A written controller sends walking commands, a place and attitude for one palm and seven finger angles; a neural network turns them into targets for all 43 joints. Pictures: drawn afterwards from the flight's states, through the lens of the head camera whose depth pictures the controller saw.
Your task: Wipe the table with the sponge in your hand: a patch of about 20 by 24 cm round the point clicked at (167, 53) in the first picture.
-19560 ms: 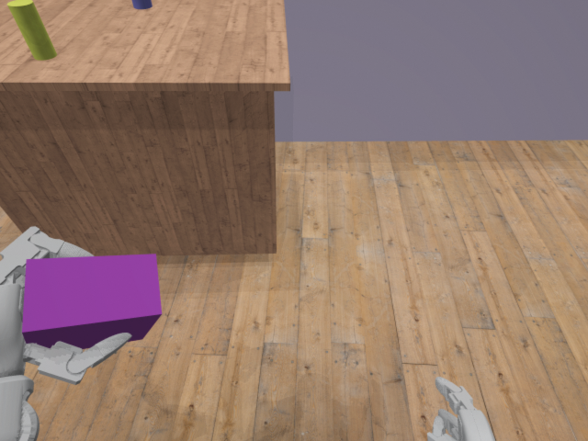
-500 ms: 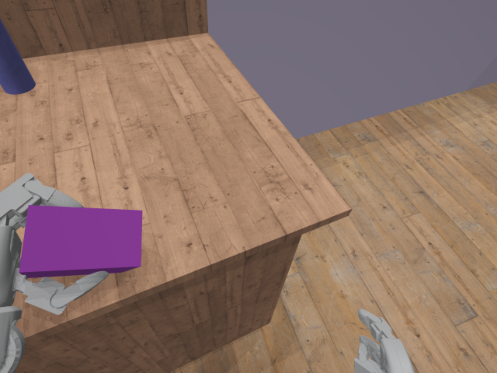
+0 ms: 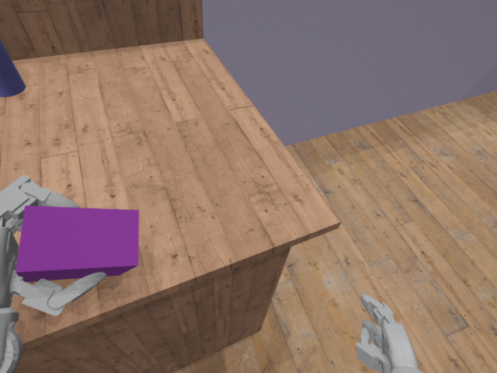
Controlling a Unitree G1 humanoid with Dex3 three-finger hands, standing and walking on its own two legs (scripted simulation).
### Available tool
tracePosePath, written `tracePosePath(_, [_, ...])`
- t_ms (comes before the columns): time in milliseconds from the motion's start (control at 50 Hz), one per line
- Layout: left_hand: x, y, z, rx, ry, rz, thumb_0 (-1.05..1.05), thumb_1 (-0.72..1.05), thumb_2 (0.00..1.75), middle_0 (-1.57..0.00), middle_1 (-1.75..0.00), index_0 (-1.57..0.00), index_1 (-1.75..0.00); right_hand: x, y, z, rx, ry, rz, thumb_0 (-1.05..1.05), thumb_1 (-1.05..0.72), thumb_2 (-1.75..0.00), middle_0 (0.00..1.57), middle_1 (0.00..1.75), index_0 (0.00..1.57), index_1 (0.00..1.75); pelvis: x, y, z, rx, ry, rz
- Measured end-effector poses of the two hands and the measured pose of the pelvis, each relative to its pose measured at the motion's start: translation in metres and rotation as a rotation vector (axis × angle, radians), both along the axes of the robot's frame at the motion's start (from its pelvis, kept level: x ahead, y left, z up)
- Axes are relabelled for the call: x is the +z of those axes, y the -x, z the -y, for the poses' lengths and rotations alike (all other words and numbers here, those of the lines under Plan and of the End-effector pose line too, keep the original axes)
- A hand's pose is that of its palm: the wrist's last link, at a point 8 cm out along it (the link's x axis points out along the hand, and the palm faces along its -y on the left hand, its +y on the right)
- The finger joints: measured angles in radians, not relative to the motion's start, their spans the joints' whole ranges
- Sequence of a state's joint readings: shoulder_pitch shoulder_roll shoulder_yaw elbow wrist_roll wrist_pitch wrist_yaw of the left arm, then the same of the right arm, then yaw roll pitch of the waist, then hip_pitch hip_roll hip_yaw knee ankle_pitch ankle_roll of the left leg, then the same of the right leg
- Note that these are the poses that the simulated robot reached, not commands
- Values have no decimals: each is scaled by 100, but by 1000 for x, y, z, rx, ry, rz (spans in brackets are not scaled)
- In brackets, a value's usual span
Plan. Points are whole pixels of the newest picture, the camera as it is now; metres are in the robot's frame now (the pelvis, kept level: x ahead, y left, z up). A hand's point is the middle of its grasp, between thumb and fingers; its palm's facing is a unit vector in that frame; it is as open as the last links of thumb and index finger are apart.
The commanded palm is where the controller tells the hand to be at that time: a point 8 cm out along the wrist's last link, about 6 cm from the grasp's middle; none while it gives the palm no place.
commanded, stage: come to a stop and stand still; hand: left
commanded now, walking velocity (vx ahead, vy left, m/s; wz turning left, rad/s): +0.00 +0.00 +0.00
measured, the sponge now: (96, 246) +0.23 +0.22 +0.14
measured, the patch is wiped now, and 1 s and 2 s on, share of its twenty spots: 0.00 0.00 0.00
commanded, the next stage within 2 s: look again from close up in 0.04 s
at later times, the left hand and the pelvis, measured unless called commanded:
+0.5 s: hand (40, 249) +0.21 +0.27 +0.16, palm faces +0.38 -0.86 -0.34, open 10.4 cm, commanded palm +0.15 +0.30 +0.17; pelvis -0.01 +0.02 +0.00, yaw +0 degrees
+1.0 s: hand (11, 246) +0.20 +0.27 +0.19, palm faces +0.48 -0.63 -0.61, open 10.4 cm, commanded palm +0.15 +0.29 +0.21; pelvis -0.03 -0.01 -0.01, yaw +2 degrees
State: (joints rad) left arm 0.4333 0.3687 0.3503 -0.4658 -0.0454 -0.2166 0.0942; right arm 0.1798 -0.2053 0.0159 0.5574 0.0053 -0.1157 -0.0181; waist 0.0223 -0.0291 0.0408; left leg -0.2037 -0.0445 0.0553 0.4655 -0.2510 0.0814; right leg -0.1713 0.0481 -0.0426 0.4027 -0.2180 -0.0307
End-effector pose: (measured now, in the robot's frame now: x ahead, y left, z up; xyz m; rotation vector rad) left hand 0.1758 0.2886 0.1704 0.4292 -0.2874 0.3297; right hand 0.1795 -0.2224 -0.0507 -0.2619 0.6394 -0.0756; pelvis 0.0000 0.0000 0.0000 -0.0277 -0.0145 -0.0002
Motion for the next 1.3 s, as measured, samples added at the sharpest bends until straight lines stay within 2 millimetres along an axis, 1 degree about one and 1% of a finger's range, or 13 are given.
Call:
tracePosePath(540, [-2, 7, -19, 15, 26, -2, -2, -53, 103, -67, -134, -71, -132, -8, 18, -20, -15, -3, -57, 1, -90, -90, 20, 30, 20, 30, 0, 6, -18, 6, 6, 7])
tracePosePath(600, [21, -8, -34, 11, -147, 43, -2, -53, 103, -67, -133, -71, -132, -15, 19, -27, 72, 42, -86, 1, -90, -90, 20, 30, 20, 30, -4, 10, -17, 62, 2, 1])
tracePosePath(640, [33, -19, -52, 64, -118, 39, -2, -53, 103, -67, -133, -71, -132, -24, 18, -29, 115, 32, -122, 1, -90, -90, 20, 30, 20, 30, -6, 13, -17, 61, -11, -4])
tracePosePath(680, [36, -23, -59, 108, -48, 0, -2, -53, 103, -67, -133, -71, -132, -30, 14, -29, 117, -1, -130, 1, -90, -90, 20, 30, 20, 30, -7, 15, -19, 38, -22, -5])
tracePosePath(720, [32, -22, -49, 110, -56, -69, -2, -53, 103, -67, -133, -71, -132, -31, 8, -30, 116, -33, -111, 1, -90, -90, 20, 30, 20, 30, -8, 16, -20, 19, -27, -9])
tracePosePath(780, [21, -11, -14, 26, -134, -165, -1, -53, 103, -67, -133, -71, -132, -29, 0, -31, 109, -67, -70, 2, -90, -90, 20, 30, 20, 30, -11, 18, -20, -5, -33, -19])
tracePosePath(840, [20, 4, 10, -43, -174, -162, -1, -53, 103, -67, -133, -71, -132, -27, -6, -30, 103, -67, -51, 1, -90, -90, 20, 30, 20, 30, -12, 21, -14, -3, -32, -22])
tracePosePath(880, [27, 12, 13, -17, -211, -127, -1, -53, 103, -67, -133, -72, -131, -28, -8, -28, 107, -62, -56, 1, -90, -90, 20, 30, 20, 30, -13, 24, -8, 3, -31, -20])
tracePosePath(940, [38, 21, 3, 107, -247, -91, -1, -53, 103, -68, -132, -72, -131, -31, -9, -23, 115, -55, -74, 1, -90, -90, 20, 30, 20, 30, -13, 27, 3, 21, -27, -12])
tracePosePath(1040, [42, 25, -12, 274, -263, -197, -1, -53, 103, -68, -132, -72, -131, -34, -9, -9, 112, -52, -79, 1, -90, -90, 20, 30, 20, 30, -11, 30, 20, 41, -29, 12])
tracePosePath(1160, [41, 15, 19, 176, -358, -310, -1, -53, 103, -68, -132, -72, -131, -32, -10, 13, 73, -57, -37, 1, -90, -90, 20, 30, 20, 30, -9, 29, 37, 35, -35, 28])
tracePosePath(1240, [54, 10, 37, 128, -444, -278, -1, -53, 103, -68, -132, -72, -131, -33, -10, 30, 44, -62, -36, 1, -90, -90, 20, 30, 20, 30, -9, 24, 48, 23, -34, 27])
tracePosePath(1300, [66, 8, 38, 164, -487, -264, -1, -53, 103, -68, -132, -72, -130, -38, -9, 44, 20, -67, -54, 1, -90, -90, 20, 30, 20, 30, -10, 20, 54, 17, -35, 24])
